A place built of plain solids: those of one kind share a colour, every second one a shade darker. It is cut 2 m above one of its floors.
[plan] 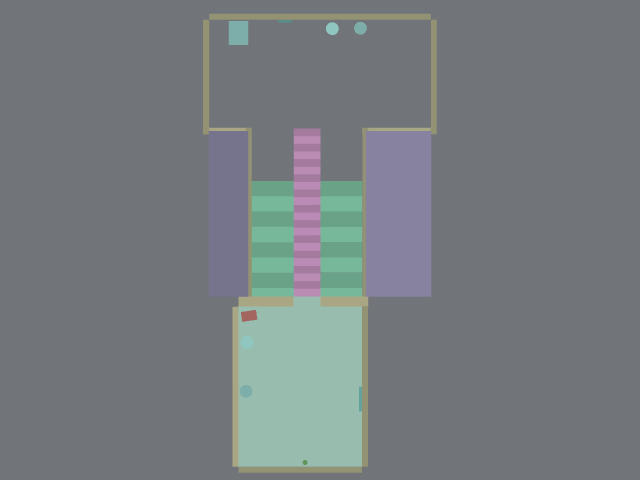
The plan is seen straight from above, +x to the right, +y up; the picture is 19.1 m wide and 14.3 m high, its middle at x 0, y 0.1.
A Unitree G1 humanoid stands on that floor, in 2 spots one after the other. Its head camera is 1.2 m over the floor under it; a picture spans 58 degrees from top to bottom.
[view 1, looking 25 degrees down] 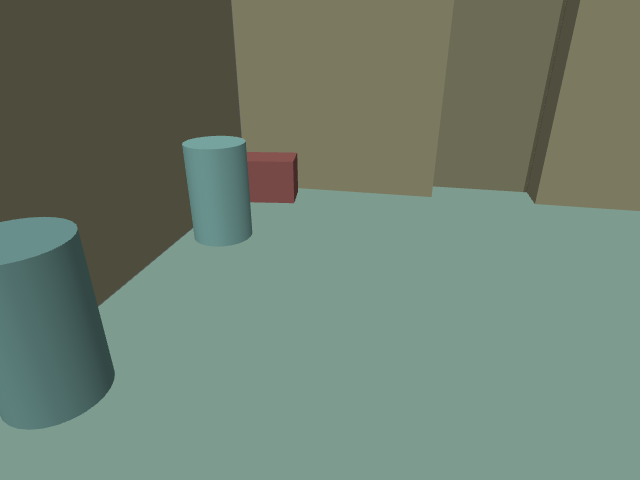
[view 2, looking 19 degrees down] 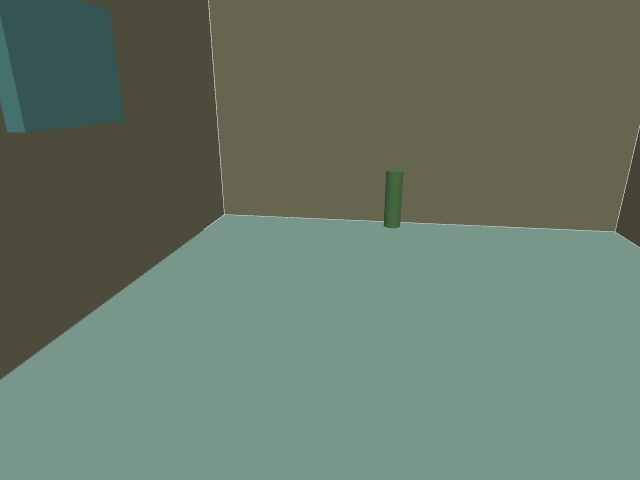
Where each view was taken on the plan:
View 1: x -0.98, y -5.42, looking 102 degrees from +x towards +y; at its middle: floor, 2.84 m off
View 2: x -0.39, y -2.58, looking -81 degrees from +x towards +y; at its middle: floor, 3.69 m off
